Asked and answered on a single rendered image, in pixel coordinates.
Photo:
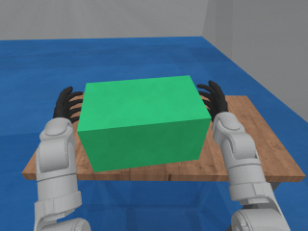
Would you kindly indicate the right robot forearm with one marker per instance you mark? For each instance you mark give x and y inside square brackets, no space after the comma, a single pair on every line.
[248,184]

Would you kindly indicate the robot left hand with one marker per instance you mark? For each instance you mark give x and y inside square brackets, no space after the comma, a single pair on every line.
[63,105]

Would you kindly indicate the left robot upper arm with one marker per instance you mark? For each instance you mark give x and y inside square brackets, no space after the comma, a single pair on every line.
[75,224]

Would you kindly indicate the right robot upper arm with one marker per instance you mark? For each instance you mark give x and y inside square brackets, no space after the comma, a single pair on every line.
[260,219]

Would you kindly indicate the carton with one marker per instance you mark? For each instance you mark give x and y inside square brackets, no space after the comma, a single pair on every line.
[142,122]

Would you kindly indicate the robot right hand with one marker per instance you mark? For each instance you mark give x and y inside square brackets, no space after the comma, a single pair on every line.
[217,103]

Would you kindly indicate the table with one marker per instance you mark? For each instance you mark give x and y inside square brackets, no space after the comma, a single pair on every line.
[276,162]

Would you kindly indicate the left robot forearm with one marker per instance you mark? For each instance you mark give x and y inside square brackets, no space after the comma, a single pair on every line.
[56,169]

